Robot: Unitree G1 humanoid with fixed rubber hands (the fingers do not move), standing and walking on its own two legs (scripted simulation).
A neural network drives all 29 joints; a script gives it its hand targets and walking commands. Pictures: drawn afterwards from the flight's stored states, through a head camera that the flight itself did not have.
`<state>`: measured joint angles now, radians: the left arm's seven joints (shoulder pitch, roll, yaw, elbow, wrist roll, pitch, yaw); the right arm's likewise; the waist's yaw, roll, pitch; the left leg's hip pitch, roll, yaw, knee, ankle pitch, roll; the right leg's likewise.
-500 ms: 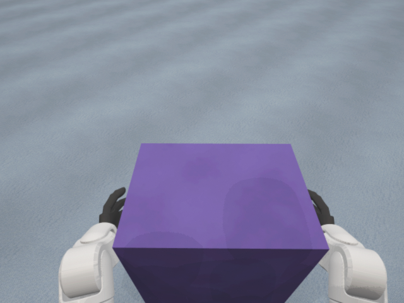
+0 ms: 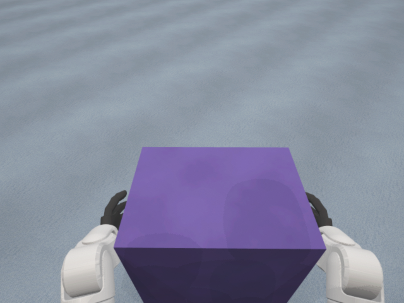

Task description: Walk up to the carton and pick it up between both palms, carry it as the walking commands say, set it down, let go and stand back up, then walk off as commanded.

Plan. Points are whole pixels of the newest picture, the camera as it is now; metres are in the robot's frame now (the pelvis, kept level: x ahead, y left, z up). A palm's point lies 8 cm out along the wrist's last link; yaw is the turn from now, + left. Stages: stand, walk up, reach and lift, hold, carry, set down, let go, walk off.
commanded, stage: carry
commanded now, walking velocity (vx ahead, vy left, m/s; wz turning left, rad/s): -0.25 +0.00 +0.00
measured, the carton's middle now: (214, 232) +0.27 -0.01 +0.02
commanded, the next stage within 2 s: none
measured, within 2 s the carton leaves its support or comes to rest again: neither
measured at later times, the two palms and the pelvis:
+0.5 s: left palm (104, 263) +0.20 +0.18 +0.07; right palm (331, 265) +0.19 -0.19 +0.07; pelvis -0.05 +0.00 +0.00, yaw +0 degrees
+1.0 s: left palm (92, 294) +0.16 +0.19 +0.05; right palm (330, 298) +0.15 -0.18 +0.06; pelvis -0.10 +0.01 +0.00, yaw +0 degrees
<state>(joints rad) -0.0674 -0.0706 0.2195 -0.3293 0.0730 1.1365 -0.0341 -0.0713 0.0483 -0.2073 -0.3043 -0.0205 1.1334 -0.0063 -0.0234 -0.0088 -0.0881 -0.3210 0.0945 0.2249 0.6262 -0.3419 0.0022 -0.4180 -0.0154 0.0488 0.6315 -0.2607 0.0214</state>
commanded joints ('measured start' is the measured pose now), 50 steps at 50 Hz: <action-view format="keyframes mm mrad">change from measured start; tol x32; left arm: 1 -502 -680 -758 -173 -315 25 -160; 50 -565 -751 -824 -283 -361 20 -153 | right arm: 1 -496 763 776 -206 305 27 184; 50 -524 798 789 -295 337 20 202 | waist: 1 12 -59 -265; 25 27 165 -81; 31 35 -356 -58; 50 27 184 -195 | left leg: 1 139 109 -142 -1 257 1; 25 -78 233 -255 -239 -110 89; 32 11 -108 -156 562 -225 -4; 37 -21 -84 -128 164 -221 2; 42 278 114 -265 -266 108 27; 44 279 377 -406 -217 693 180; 50 261 257 -203 -74 1025 140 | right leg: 1 94 -120 67 -62 609 -61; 26 2 -10 -24 160 -133 -67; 32 -219 -300 476 -552 -378 -165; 39 256 -191 179 -256 500 -106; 44 -154 18 -76 281 -290 9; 50 -174 -9 -111 349 -225 -9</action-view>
